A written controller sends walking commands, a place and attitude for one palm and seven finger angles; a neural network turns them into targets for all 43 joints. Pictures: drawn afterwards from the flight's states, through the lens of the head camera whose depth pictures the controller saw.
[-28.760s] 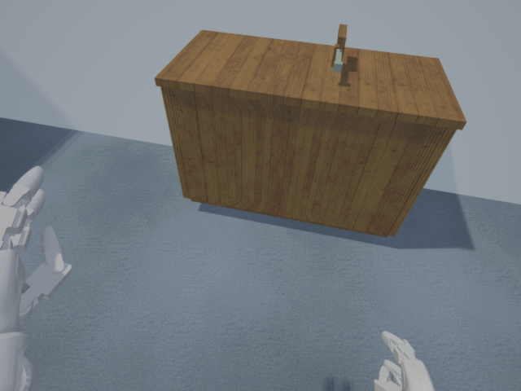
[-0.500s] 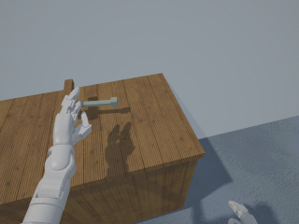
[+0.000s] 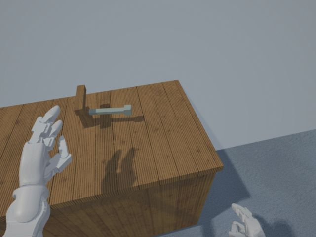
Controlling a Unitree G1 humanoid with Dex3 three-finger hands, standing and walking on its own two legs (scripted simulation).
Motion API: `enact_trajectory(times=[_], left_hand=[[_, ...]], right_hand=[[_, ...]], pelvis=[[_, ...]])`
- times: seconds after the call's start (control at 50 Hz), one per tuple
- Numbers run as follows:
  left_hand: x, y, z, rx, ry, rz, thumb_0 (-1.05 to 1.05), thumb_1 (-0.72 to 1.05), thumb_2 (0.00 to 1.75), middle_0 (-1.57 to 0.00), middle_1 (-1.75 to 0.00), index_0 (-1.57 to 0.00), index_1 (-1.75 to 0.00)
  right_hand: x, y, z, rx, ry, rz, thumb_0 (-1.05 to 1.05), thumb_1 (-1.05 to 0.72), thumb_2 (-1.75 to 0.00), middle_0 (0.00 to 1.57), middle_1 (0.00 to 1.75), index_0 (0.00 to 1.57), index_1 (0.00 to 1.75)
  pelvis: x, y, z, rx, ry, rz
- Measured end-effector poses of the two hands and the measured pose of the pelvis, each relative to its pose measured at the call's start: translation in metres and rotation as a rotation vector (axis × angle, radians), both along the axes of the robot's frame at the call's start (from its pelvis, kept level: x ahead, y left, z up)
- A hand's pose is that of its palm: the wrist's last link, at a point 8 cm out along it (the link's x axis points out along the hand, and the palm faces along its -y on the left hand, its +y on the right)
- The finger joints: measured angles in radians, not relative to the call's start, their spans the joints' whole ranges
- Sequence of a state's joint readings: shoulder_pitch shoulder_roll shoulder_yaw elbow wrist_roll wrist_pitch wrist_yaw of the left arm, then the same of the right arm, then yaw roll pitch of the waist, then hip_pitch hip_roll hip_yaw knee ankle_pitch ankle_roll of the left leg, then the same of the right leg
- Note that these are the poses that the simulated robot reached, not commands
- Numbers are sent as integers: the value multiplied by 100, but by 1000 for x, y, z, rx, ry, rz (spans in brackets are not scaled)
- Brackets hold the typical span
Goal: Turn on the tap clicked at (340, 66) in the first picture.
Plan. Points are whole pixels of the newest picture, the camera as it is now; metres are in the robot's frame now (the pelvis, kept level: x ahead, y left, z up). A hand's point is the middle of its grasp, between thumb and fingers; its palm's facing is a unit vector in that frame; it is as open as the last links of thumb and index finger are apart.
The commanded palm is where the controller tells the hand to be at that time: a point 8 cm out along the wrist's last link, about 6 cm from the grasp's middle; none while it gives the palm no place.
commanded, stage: draw the hand back beside the body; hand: left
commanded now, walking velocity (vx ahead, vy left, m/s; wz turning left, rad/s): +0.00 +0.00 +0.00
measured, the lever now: (128, 110) +0.52 +0.18 +0.01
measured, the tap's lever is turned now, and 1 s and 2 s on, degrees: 79 79 79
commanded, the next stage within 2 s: step back with the hand held close in 0.46 s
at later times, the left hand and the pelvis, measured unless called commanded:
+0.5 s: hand (52, 171) +0.19 +0.23 +0.15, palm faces +0.41 -0.85 -0.32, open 7.4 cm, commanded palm +0.15 +0.27 +0.17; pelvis +0.00 -0.01 +0.00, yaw +1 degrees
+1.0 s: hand (42, 188) +0.16 +0.24 +0.15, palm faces +0.32 -0.83 -0.46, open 7.4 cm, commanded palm +0.11 +0.28 +0.17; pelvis -0.05 +0.00 -0.01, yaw +0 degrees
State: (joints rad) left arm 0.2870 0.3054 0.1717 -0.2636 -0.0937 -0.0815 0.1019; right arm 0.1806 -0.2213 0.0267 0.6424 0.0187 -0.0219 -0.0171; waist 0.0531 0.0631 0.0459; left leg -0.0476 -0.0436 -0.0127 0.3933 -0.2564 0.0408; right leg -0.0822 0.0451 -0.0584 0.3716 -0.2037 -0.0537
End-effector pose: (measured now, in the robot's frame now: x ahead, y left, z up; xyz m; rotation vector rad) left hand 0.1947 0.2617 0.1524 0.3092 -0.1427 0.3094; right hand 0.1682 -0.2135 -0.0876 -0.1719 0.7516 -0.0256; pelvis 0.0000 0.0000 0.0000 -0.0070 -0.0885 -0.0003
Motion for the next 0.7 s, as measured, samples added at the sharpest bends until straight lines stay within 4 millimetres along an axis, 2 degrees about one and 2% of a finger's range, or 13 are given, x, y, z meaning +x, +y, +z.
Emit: enact_trajectory(times=[0.12,0.3,0.58,0.7], left_hand=[[-19,9,8,49,-6,40,1,89,90,-20,-29,-21,-29],[-45,15,17,90,-24,95,1,89,90,-20,-30,-21,-30],[-45,4,15,73,-29,85,1,89,90,-21,-30,-21,-30],[-41,11,38,161,-117,81,1,89,90,-21,-30,-21,-30]], right_hand=[[-2,-8,0,-12,-8,-20,1,-91,-90,20,30,20,30],[7,-14,4,-19,-59,-17,1,-91,-90,20,30,20,30],[13,-12,8,-3,-94,-3,1,-91,-90,20,30,20,30],[5,-17,6,-6,-76,-17,1,-91,-90,20,30,20,30]], pelvis=[[1,-2,-1,-1,3,0],[-1,-5,-2,-3,5,9],[-5,-13,-3,1,4,11],[-10,-14,-3,-1,29,3]])
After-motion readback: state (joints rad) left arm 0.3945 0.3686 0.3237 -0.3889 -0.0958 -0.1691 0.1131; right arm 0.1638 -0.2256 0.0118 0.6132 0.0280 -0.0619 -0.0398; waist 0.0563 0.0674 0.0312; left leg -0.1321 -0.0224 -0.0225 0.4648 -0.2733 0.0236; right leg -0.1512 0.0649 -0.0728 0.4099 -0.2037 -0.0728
